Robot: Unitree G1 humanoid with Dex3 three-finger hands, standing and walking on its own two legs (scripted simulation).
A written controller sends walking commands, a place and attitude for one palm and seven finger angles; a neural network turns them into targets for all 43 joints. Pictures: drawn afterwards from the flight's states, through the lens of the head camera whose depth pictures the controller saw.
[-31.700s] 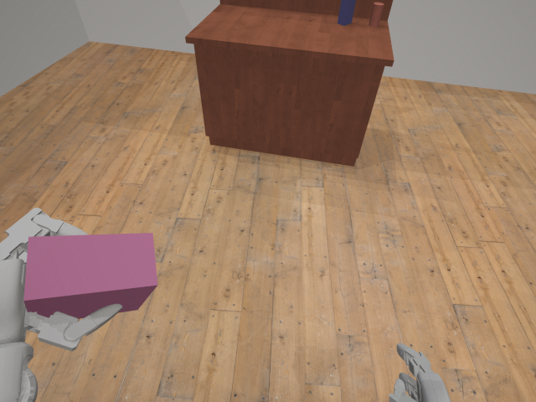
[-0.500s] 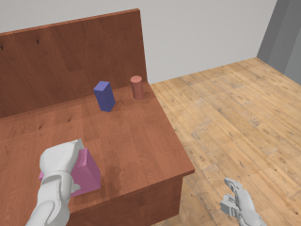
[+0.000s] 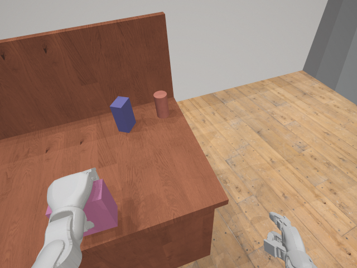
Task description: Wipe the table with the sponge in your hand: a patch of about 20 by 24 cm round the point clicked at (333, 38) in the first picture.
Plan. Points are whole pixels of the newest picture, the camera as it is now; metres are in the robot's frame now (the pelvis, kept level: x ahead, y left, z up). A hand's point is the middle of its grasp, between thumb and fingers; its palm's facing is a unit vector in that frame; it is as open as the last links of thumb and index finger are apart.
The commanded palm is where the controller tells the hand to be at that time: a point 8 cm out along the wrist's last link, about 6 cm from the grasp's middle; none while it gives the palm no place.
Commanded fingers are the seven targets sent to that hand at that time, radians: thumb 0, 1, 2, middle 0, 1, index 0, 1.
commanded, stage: move the sponge above the wiping area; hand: left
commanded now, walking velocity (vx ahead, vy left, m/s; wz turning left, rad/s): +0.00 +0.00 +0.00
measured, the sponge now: (88, 214) +0.22 +0.27 -0.02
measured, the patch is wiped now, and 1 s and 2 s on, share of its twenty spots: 0.00 0.00 0.05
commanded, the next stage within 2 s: lower the sponge onto the table in 0.30 s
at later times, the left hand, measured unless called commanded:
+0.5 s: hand (84, 197) +0.24 +0.27 +0.03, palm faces -0.03 -0.12 -0.99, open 10.3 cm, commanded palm +0.21 +0.27 +0.09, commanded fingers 0.00 0.10 1.30 -1.20 -1.60 -1.20 -1.60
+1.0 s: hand (89, 198) +0.25 +0.27 +0.01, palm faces -0.07 -0.12 -0.99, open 10.3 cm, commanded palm +0.22 +0.27 +0.08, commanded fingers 0.00 0.10 1.30 -1.20 -1.60 -1.20 -1.60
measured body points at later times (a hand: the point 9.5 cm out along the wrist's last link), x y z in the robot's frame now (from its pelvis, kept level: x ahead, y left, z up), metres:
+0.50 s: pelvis +0.00 +0.01 +0.00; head +0.00 -0.03 +0.45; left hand +0.24 +0.27 +0.09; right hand +0.23 -0.21 -0.09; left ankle +0.00 +0.11 -0.74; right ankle +0.00 -0.08 -0.74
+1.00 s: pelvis +0.01 +0.01 +0.00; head +0.01 -0.02 +0.45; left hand +0.25 +0.27 +0.07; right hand +0.25 -0.20 -0.09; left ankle +0.00 +0.11 -0.74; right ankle +0.00 -0.08 -0.74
